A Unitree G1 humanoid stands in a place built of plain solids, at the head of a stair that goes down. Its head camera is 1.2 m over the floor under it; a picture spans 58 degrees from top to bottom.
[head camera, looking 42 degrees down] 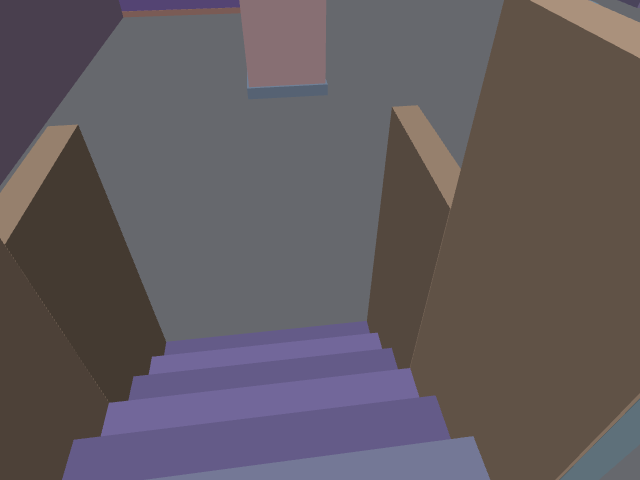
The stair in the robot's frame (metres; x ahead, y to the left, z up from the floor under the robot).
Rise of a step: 0.18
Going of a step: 0.22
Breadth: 1.20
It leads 7 degrees to the left of straight ahead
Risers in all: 6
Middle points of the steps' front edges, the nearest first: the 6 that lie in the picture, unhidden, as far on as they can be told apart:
0.45 0.16 0.00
0.67 0.19 -0.18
0.89 0.22 -0.37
1.11 0.25 -0.55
1.33 0.28 -0.73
1.55 0.30 -0.92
